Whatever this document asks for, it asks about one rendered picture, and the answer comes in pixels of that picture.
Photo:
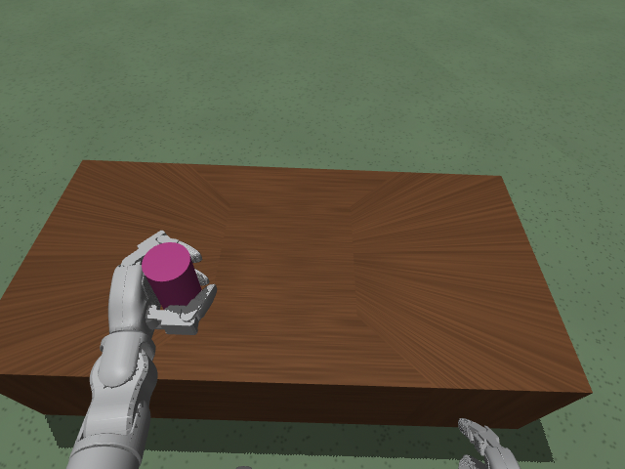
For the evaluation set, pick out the left robot arm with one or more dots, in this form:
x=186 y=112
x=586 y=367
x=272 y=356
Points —
x=114 y=431

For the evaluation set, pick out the can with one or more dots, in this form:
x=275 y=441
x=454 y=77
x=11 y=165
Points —
x=171 y=274

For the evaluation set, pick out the left robot hand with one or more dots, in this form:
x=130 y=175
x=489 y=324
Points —
x=133 y=305

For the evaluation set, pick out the right robot hand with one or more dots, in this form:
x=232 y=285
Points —
x=486 y=443

